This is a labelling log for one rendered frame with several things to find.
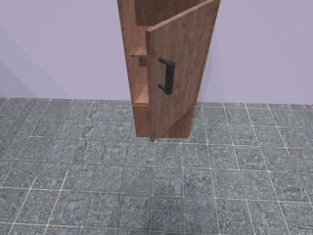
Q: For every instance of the cupboard door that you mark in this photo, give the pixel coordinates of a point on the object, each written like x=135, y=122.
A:
x=181, y=39

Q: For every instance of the handle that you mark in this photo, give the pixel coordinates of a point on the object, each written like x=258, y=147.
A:
x=169, y=76

